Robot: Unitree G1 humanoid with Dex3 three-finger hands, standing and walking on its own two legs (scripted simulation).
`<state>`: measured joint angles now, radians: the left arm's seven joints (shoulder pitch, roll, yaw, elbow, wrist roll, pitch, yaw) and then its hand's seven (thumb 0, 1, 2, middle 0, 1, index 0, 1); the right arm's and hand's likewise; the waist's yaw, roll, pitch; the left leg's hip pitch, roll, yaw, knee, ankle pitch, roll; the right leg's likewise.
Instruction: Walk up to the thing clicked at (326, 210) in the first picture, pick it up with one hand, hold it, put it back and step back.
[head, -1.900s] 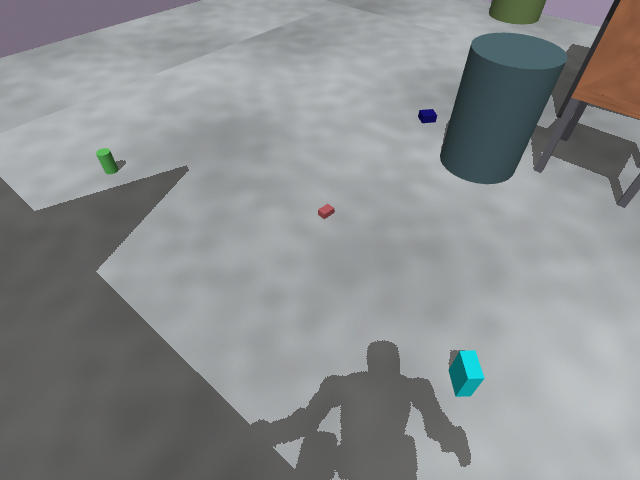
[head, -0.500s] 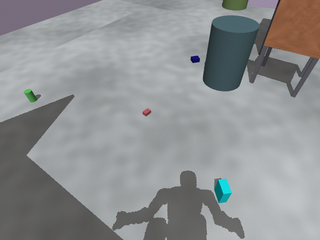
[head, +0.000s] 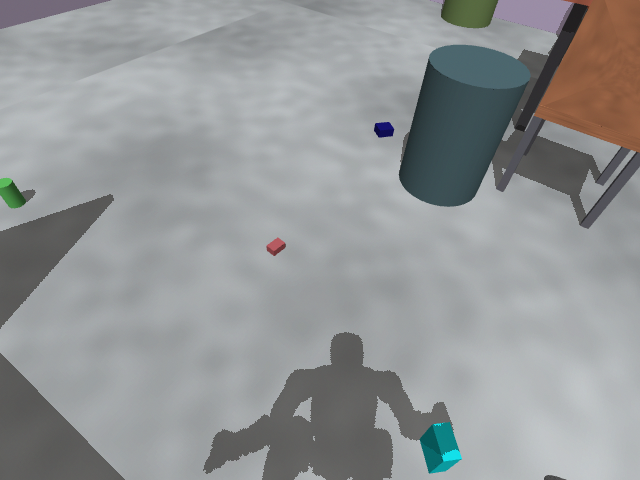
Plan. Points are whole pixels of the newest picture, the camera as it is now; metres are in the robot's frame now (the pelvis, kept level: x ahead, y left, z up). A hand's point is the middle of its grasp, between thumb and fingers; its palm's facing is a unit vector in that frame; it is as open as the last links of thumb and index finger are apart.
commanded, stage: walk up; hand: left
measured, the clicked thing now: (276, 246) +1.11 +0.21 -0.74
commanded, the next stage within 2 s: none
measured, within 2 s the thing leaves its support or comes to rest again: neither
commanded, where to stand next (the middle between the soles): +0.72 +0.00 m, yaw -2 degrees
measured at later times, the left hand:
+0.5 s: hand (174, 366) +0.31 +0.24 -0.10, palm faces -0.05 -0.91 -0.41, open 7.4 cm
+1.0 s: hand (184, 273) +0.50 +0.29 -0.13, palm faces -0.12 -0.93 -0.34, open 7.4 cm
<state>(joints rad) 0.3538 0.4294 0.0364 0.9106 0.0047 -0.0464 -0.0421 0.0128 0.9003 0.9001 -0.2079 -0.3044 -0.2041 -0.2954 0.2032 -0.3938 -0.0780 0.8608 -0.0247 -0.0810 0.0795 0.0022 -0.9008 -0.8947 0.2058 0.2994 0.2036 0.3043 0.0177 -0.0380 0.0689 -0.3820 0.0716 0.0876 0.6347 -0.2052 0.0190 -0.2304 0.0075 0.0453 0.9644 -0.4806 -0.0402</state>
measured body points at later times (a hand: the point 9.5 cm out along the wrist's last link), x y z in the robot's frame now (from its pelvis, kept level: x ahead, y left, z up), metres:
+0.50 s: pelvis +0.22 -0.03 +0.01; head +0.23 -0.06 +0.46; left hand +0.31 +0.29 -0.08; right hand +0.26 -0.35 -0.12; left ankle +0.22 +0.11 -0.66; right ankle +0.26 -0.15 -0.72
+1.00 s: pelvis +0.42 +0.02 +0.02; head +0.44 +0.04 +0.46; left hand +0.51 +0.34 -0.11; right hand +0.45 -0.31 -0.08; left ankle +0.42 +0.12 -0.72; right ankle +0.50 -0.14 -0.68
